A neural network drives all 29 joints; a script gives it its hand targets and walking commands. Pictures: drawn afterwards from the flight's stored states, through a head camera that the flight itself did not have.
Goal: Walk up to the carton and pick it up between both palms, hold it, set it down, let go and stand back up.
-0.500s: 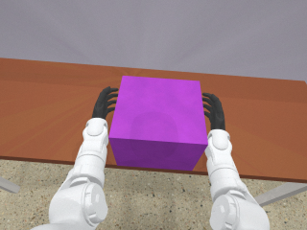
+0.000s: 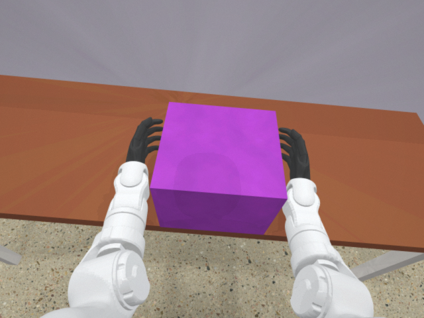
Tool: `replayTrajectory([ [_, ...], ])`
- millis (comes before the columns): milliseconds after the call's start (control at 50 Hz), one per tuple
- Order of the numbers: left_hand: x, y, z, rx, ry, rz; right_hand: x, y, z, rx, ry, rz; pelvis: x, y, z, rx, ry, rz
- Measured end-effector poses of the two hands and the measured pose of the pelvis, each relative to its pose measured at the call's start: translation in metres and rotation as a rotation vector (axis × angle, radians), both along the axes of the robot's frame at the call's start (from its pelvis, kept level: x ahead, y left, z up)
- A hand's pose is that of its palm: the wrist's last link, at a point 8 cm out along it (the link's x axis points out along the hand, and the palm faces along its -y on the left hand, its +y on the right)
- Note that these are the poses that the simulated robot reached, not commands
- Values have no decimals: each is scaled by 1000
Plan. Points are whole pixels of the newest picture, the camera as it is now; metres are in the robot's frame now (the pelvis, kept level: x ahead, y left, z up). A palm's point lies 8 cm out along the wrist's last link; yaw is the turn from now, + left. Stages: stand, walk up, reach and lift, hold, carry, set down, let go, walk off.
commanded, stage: set down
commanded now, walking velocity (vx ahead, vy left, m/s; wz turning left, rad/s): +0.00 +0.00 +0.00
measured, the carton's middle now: (217, 169) +0.40 -0.02 +0.01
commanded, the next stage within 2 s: none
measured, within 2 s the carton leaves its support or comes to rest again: neither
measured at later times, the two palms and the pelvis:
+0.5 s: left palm (132, 163) +0.40 +0.16 +0.02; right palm (301, 174) +0.38 -0.19 +0.03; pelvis +0.00 +0.00 -0.02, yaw -2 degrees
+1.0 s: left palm (120, 180) +0.34 +0.17 +0.06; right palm (325, 204) +0.30 -0.21 +0.04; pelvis -0.06 -0.01 -0.02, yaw -1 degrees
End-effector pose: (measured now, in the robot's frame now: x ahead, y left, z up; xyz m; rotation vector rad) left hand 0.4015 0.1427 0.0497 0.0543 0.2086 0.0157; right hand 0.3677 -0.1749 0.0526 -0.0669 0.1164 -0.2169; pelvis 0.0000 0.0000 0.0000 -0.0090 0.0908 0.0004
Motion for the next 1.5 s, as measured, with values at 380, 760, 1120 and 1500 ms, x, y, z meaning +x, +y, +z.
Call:
replayTrajectory([
  [380, 21, 3, -18, 25, 21, 2, 19, -1, -32, 62, 97, 13, 1, 5, -16, -25, 202, -33],
  [760, -59, 42, -41, -4, 13, 19, -61, -51, -35, 65, 100, -16, -39, -6, -20, -9, 111, -8],
  [1120, -79, 46, -3, -9, 33, 48, -87, -32, -25, 95, 133, 3, -49, -13, -14, 15, -33, -5],
  [1500, -147, 56, -18, -48, 38, 10, -130, -30, -10, 99, 86, 17, -8, -18, -4, 2, -135, -10],
])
